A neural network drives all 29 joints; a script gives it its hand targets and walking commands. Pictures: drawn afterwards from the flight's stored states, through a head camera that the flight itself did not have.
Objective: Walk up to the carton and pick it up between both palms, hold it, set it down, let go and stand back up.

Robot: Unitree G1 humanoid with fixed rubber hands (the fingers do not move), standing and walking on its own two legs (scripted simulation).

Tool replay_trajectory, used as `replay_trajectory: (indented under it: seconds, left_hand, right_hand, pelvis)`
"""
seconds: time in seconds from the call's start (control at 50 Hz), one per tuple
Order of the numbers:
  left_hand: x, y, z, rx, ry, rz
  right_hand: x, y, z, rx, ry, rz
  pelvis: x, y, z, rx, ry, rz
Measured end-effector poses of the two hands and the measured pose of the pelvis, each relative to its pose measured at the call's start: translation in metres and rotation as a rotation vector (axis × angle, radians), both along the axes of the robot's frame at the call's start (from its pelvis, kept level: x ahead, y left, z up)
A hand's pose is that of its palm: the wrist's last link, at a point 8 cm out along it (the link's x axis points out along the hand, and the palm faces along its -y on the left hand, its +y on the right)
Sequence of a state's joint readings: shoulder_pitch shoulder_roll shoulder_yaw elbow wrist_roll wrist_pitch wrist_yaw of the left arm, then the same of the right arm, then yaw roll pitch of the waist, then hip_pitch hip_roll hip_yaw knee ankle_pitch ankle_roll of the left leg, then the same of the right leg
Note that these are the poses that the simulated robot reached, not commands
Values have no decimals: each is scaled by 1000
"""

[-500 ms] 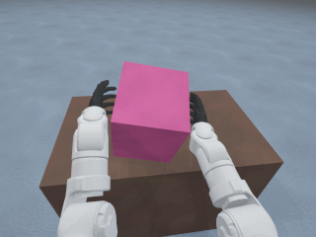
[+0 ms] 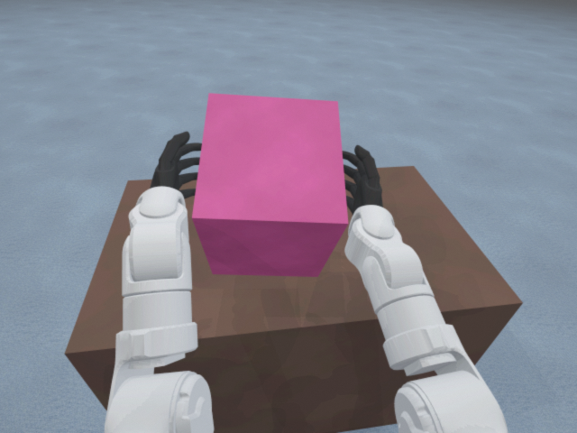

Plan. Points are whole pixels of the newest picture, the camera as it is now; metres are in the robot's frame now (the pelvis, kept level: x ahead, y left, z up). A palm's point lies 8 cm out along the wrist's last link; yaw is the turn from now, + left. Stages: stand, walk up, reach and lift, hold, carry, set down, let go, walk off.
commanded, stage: hold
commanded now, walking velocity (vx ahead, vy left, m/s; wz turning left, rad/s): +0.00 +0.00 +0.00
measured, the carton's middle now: (269, 195) +0.39 +0.01 +0.18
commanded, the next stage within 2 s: set down in 1.88 s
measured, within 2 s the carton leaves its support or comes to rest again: neither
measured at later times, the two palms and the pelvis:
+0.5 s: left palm (171, 215) +0.34 +0.13 +0.19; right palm (366, 235) +0.33 -0.12 +0.16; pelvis -0.02 +0.00 +0.00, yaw +0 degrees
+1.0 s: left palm (168, 189) +0.36 +0.14 +0.22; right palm (364, 203) +0.35 -0.12 +0.19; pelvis +0.00 +0.00 +0.00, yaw +0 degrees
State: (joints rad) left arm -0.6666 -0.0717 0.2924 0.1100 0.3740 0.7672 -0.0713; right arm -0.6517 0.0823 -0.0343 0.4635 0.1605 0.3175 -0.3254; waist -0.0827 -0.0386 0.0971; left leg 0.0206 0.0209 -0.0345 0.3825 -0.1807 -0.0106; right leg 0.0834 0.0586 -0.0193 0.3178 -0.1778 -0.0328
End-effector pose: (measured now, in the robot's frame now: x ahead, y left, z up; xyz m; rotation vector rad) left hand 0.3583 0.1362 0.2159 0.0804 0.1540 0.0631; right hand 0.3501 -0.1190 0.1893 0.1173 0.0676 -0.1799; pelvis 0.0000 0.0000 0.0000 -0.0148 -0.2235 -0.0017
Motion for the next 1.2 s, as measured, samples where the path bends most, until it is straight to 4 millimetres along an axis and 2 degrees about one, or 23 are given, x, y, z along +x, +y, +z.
replay_trajectory:
  seconds: [0.08,0.3,0.44,0.52,0.62,0.78,0.86,0.96,1.1,1.2]
  left_hand:
    - [-8,-1,-6,0,26,-6]
    - [-28,1,-4,-1,19,-7]
    - [-24,-2,-20,11,83,-4]
    - [-17,-2,-22,15,82,1]
    - [-6,1,-17,14,56,11]
    - [9,2,-20,13,64,20]
    - [11,3,-9,9,17,15]
    - [6,1,4,2,-27,4]
    - [-7,-1,-6,1,26,-7]
    - [-17,-1,-5,0,20,-7]
  right_hand:
    - [-9,-2,-3,-6,17,0]
    - [-28,0,-2,-53,11,8]
    - [-28,-1,-28,-124,87,14]
    - [-22,0,-33,-125,90,15]
    - [-9,4,-30,-122,70,16]
    - [8,5,-32,-80,76,15]
    - [12,4,-16,-9,22,8]
    - [7,2,2,7,-26,0]
    - [-8,-2,-3,-6,17,-1]
    - [-18,-1,-1,-7,10,-1]
  pelvis:
    - [-4,0,0,0,-13,0]
    - [-20,2,-1,-2,-35,0]
    - [-24,2,-1,-2,-30,-1]
    - [-23,2,-1,-2,-10,-1]
    - [-17,1,0,-2,9,-1]
    - [-3,0,0,0,27,-1]
    - [0,0,1,1,32,0]
    - [1,0,0,0,19,0]
    - [-4,0,0,0,-12,0]
    - [-12,1,-1,-1,-23,0]
